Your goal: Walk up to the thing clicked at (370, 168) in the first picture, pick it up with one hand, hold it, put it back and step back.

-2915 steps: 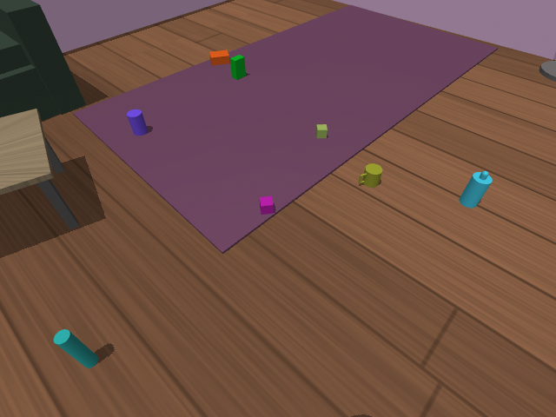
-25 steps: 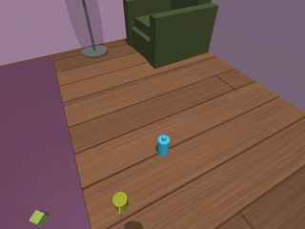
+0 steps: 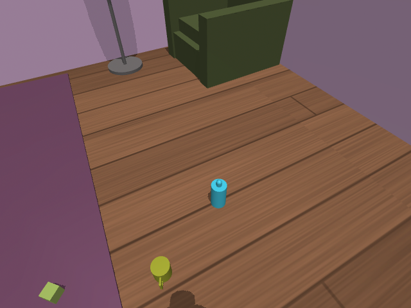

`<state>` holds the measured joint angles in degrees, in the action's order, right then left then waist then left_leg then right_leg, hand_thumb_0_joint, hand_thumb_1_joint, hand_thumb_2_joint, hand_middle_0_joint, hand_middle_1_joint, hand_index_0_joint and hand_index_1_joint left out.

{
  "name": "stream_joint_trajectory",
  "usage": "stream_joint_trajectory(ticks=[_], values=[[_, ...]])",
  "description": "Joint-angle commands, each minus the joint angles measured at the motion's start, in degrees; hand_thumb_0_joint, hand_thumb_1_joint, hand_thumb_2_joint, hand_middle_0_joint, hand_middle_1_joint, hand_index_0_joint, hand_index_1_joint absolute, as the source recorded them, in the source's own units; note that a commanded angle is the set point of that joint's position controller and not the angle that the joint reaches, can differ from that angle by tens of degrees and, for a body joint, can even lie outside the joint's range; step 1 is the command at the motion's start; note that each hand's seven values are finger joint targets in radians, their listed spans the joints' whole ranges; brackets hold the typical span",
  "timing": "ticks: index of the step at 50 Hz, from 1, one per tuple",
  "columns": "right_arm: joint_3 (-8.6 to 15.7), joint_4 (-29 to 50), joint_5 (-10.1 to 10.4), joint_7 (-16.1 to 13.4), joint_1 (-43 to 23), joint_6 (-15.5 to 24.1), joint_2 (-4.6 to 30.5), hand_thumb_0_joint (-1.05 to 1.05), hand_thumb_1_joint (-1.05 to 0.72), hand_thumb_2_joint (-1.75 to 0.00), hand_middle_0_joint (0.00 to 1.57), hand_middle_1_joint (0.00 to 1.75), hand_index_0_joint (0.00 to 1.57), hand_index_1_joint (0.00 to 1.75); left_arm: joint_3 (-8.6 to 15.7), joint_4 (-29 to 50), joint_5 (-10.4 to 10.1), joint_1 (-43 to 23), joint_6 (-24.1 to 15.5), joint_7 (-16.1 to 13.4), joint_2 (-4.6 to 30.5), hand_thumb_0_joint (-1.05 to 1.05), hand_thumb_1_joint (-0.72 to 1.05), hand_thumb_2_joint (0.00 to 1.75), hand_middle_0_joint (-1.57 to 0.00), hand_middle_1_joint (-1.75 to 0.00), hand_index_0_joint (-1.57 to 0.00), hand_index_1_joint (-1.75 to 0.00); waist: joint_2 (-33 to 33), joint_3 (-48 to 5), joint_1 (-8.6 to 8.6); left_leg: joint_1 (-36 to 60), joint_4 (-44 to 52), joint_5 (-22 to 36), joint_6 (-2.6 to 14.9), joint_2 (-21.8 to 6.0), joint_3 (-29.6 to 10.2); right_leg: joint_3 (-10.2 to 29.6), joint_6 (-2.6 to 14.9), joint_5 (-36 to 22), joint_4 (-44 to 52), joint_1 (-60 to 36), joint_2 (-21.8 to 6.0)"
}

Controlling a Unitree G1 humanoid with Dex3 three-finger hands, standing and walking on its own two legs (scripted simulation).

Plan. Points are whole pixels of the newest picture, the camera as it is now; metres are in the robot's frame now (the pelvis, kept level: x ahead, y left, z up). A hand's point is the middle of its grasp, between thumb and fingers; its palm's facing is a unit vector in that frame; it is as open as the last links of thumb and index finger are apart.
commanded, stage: stand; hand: left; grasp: from above
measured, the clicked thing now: (161, 273) +0.44 +0.22 -0.73
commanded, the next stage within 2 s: step back in 1.26 s
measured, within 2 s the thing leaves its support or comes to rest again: neither
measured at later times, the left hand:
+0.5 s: hand out of the picture +0.08 +0.24 -0.15, palm faces +0.01 -0.94 -0.34, open 7.4 cm
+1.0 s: hand out of the picture +0.08 +0.24 -0.15, palm faces +0.00 -0.94 -0.34, open 7.4 cm
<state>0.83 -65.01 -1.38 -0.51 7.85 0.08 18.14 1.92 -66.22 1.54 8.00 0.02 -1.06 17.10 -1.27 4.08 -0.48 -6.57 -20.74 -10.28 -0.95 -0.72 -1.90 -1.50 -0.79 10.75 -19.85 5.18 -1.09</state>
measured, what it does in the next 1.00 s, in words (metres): stands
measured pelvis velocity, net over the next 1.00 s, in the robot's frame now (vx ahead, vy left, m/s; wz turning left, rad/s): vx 0.01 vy -0.01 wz -0.01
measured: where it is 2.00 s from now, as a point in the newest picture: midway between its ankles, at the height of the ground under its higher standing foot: outside the picture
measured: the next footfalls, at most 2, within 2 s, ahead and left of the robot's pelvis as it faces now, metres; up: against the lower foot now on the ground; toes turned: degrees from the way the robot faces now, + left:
right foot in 1.98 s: -0.09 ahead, -0.08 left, +0.00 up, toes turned -3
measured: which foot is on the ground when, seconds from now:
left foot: down 0.00-1.00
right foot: down 0.00-1.00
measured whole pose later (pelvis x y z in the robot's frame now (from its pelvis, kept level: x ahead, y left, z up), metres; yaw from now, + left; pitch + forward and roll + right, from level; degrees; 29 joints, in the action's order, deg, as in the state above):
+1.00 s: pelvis +0.01 -0.01 +0.00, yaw -1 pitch -3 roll +0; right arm 0.2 -65.4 -1.1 0.0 6.6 0.5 19.3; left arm 1.5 -65.6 1.0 6.2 -0.3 -0.2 18.3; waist -1.1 3.2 -0.1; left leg -5.5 -18.6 -9.9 -1.8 -1.6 -1.4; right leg -1.1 0.0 10.6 -18.7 4.9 -0.2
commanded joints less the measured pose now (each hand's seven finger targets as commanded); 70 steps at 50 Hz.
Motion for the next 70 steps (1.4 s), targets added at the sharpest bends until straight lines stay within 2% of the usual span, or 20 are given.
stream_joint_trajectory(ticks=[1,10,20,21,24,27,31,38,45,55,62,63,64,65,66,67,68,70], values=[[2.05,3.15,0.18,-0.96,-2.62,0.98,10.95,0.00,-0.90,-0.90,0.20,0.30,0.20,0.30,1.74,3.33,-0.31,-2.23,-1.32,-0.82,11.77,0.00,0.90,0.90,-0.20,-0.30,-0.20,-0.30,1.19,-2.92,0.02,-0.06,3.67,6.08,1.96,-5.08,-4.49,5.08,1.06,-5.34,4.10,0.32,-5.89],[1.77,2.73,0.31,-1.01,-2.65,1.16,11.16,0.00,-0.90,-0.90,0.20,0.30,0.20,0.30,1.94,3.35,-0.51,-3.28,-1.29,-0.58,12.25,0.00,0.90,0.90,-0.20,-0.30,-0.20,-0.30,0.95,-3.83,0.08,0.11,4.05,8.06,1.82,-5.64,-4.04,5.16,1.09,-7.78,3.94,-1.23,-6.01],[1.81,3.01,0.24,-0.89,-3.53,1.19,11.68,0.00,-0.90,-0.90,0.20,0.30,0.20,0.30,1.98,3.84,-0.49,-4.92,-1.38,-0.41,12.92,0.00,0.90,0.90,-0.20,-0.30,-0.20,-0.30,1.81,-4.10,0.43,0.24,4.37,7.36,1.81,-5.91,-3.86,5.33,1.24,-6.89,4.35,-1.02,-6.13],[1.73,2.85,0.41,-0.80,-3.37,1.22,11.66,0.00,-0.90,-0.90,0.20,0.30,0.20,0.30,1.86,3.74,-0.57,-4.59,-1.35,-0.32,12.82,0.00,0.90,0.90,-0.20,-0.30,-0.20,-0.30,1.38,-3.34,0.28,0.08,4.84,6.45,1.57,-5.84,-4.08,5.15,1.18,-5.02,4.47,-0.36,-5.85],[1.79,2.80,0.39,-0.73,-3.96,1.23,11.73,0.00,-0.90,-0.90,0.20,0.30,0.20,0.30,1.76,3.43,-0.64,-3.86,-1.23,-0.21,12.60,0.00,0.90,0.90,-0.20,-0.30,-0.20,-0.30,1.12,-3.42,-0.08,0.21,5.07,5.24,1.73,-5.92,-4.12,5.16,1.44,-4.17,4.48,-0.17,-5.89],[1.76,2.76,0.39,-0.73,-3.94,1.35,12.08,0.00,-0.90,-0.90,0.20,0.30,0.20,0.30,1.82,3.55,-0.67,-4.05,-1.27,-0.09,12.82,0.00,0.90,0.90,-0.20,-0.30,-0.20,-0.30,0.43,-3.67,0.00,0.09,5.03,4.50,1.73,-5.96,-4.08,5.41,1.50,-4.39,4.37,-0.37,-5.97],[1.68,2.85,0.37,-0.64,-3.82,1.54,12.28,0.00,-0.90,-0.90,0.20,0.30,0.20,0.30,1.73,4.11,-0.63,-4.75,-1.46,-0.02,13.04,0.00,0.90,0.90,-0.20,-0.30,-0.20,-0.30,0.76,-4.92,0.23,0.69,4.47,8.56,1.78,-6.26,-3.87,5.51,1.50,-7.84,3.94,-0.97,-6.14],[1.62,2.53,0.42,-0.50,-3.24,1.33,12.09,0.00,-0.90,-0.90,0.20,0.30,0.20,0.30,1.58,3.89,-0.81,-4.29,-1.54,0.01,13.46,0.00,0.90,0.90,-0.20,-0.30,-0.20,-0.30,1.53,-4.21,0.45,0.49,4.86,6.34,1.63,-5.97,-3.78,5.85,1.64,-6.43,4.49,-0.41,-6.21],[1.66,2.92,0.35,-0.48,-3.62,1.33,12.29,0.00,-0.90,-0.90,0.20,0.30,0.20,0.30,1.64,4.29,-0.78,-4.66,-1.59,-0.03,13.66,0.00,0.90,0.90,-0.20,-0.30,-0.20,-0.30,1.26,-4.49,0.49,0.76,4.49,7.36,1.64,-6.23,-3.60,5.88,1.76,-7.61,4.07,-0.46,-6.24],[1.63,2.93,0.46,-0.28,-3.33,1.32,12.54,0.00,-0.90,-0.90,0.20,0.30,0.20,0.30,1.51,4.18,-0.85,-3.91,-1.62,0.17,13.72,0.00,0.90,0.90,-0.20,-0.30,-0.20,-0.30,1.27,-2.73,0.41,-0.15,5.25,3.87,1.61,-6.09,-3.83,6.00,1.77,-3.50,5.04,0.60,-5.94],[1.46,3.25,0.51,-0.22,-3.36,1.49,12.64,0.00,-0.90,-0.90,0.20,0.30,0.20,0.30,1.49,4.46,-0.93,-3.45,-1.81,0.31,13.90,0.00,0.90,0.90,-0.20,-0.30,-0.20,-0.30,0.70,-4.64,0.17,0.85,4.78,6.11,1.73,-6.30,-3.70,6.04,1.86,-6.96,4.52,-0.48,-6.15],[2.84,4.65,1.03,0.06,-5.17,0.49,16.09,0.00,-0.90,-0.90,0.20,0.30,0.20,0.30,3.80,5.84,-2.05,-3.93,-1.20,0.10,18.90,0.00,0.90,0.90,-0.20,-0.30,-0.20,-0.30,2.77,0.66,0.34,-3.13,-1.97,14.84,3.07,-5.00,-3.63,7.49,2.48,-19.10,0.02,3.97,-5.99],[2.78,5.43,1.57,0.07,-3.98,0.11,15.18,0.00,-0.90,-0.90,0.20,0.30,0.20,0.30,4.02,6.70,-2.31,-3.28,-0.96,-0.16,18.68,0.00,0.90,0.90,-0.20,-0.30,-0.20,-0.30,2.88,-1.13,0.57,-3.14,-4.58,16.53,3.10,-4.56,-2.37,7.36,3.44,-22.21,-1.19,3.37,-6.49],[2.89,5.74,1.65,0.14,-3.23,-0.17,14.86,0.00,-0.90,-0.90,0.20,0.30,0.20,0.30,4.06,7.43,-2.33,-3.99,-0.72,-0.26,18.55,0.00,0.90,0.90,-0.20,-0.30,-0.20,-0.30,3.37,-1.72,0.96,-3.88,-6.10,15.39,3.02,-3.63,-1.55,7.58,4.21,-22.61,-1.56,3.04,-7.08],[2.93,6.28,1.92,0.18,-2.92,-0.39,14.52,0.00,-0.90,-0.90,0.20,0.30,0.20,0.30,4.31,8.19,-2.32,-3.41,-0.69,-0.36,18.70,0.00,0.90,0.90,-0.20,-0.30,-0.20,-0.30,4.15,-3.86,0.73,-2.73,-9.32,15.02,3.03,-2.80,-0.78,8.50,5.78,-23.85,-1.46,3.21,-8.36],[3.08,6.77,1.97,0.19,-1.92,-0.78,14.13,0.00,-0.90,-0.90,0.20,0.30,0.20,0.30,4.47,9.25,-2.20,-4.19,-0.47,-0.33,19.20,0.00,0.90,0.90,-0.20,-0.30,-0.20,-0.30,6.05,-4.98,1.19,-3.31,-12.40,12.14,2.85,-1.34,0.39,10.42,7.47,-23.76,-0.94,4.00,-10.16],[3.39,7.20,1.84,0.31,-1.80,-1.24,13.96,0.00,-0.90,-0.90,0.20,0.30,0.20,0.30,4.62,10.23,-1.97,-4.97,-0.16,-0.30,19.63,0.00,0.90,0.90,-0.20,-0.30,-0.20,-0.30,7.51,-5.34,1.17,-3.26,-15.96,5.04,2.47,0.69,1.33,12.31,9.53,-22.64,0.02,6.06,-12.30],[3.96,8.34,1.58,0.51,0.12,-2.24,13.63,0.00,-0.90,-0.90,0.20,0.30,0.20,0.30,4.83,13.08,-0.90,-7.60,0.10,-0.40,20.17,0.00,0.90,0.90,-0.20,-0.30,-0.20,-0.30,11.78,-6.40,1.42,-5.44,-25.73,-14.68,2.85,3.19,0.82,15.69,13.68,-22.13,0.16,8.05,-17.08]])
